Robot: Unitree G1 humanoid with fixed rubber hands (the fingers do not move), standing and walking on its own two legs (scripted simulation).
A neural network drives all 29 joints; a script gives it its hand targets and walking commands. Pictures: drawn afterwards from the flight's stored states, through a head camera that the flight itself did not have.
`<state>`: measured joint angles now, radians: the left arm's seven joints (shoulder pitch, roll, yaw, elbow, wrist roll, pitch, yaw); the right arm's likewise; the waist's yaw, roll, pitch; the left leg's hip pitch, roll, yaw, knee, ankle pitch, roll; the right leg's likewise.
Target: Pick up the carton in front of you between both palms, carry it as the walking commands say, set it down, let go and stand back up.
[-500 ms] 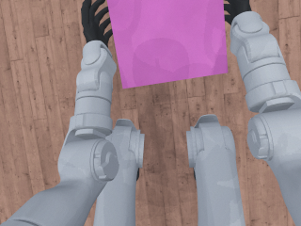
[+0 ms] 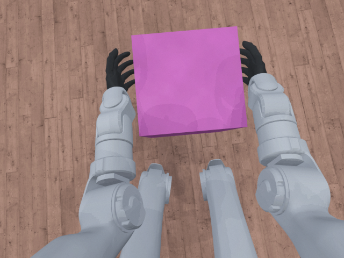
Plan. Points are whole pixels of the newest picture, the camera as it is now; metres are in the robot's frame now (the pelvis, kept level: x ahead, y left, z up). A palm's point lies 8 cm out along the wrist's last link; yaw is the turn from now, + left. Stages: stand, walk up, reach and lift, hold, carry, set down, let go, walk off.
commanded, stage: reach and lift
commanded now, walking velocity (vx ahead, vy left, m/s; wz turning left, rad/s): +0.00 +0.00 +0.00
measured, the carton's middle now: (184, 94) +0.48 -0.02 -0.14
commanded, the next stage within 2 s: none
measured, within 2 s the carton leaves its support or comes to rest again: neither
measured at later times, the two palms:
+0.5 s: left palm (71, 71) +0.44 +0.13 +0.11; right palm (289, 61) +0.43 -0.17 +0.09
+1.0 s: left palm out of the picture +0.41 +0.14 +0.26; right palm out of the picture +0.39 -0.16 +0.24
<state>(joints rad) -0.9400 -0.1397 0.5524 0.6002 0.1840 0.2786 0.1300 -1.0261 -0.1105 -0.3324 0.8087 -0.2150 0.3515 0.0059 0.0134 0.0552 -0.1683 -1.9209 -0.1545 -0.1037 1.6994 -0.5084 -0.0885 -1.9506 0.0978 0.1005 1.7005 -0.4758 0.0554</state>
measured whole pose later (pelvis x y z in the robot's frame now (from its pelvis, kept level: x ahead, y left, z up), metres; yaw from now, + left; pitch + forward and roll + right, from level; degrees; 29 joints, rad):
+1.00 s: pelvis +0.10 +0.00 +0.25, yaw -2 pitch +7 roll +0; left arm -0.29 -0.16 0.29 0.48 0.20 0.39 0.05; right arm -0.26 0.12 -0.23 0.49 -0.20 0.46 -0.06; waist 0.01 0.01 -0.14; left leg -0.41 -0.06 -0.16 0.58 -0.29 -0.01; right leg -0.43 0.05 0.15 0.57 -0.26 0.02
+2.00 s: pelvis +0.10 +0.00 +0.27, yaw -2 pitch -4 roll +0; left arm -0.28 -0.16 0.26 0.33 0.29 0.64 0.00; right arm -0.25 0.15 -0.20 0.31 -0.28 0.71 -0.03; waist 0.00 0.01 -0.03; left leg -0.07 -0.04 -0.15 0.36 -0.21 -0.01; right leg -0.09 0.04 0.13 0.35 -0.18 0.01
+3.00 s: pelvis +0.10 +0.00 +0.26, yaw +1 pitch -2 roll -1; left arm -0.29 -0.16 0.21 0.19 0.26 0.77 0.03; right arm -0.25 0.15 -0.19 0.16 -0.24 0.82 -0.04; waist -0.01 0.00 -0.08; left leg -0.21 -0.01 -0.10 0.54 -0.40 -0.01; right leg -0.18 0.02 0.06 0.45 -0.29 0.01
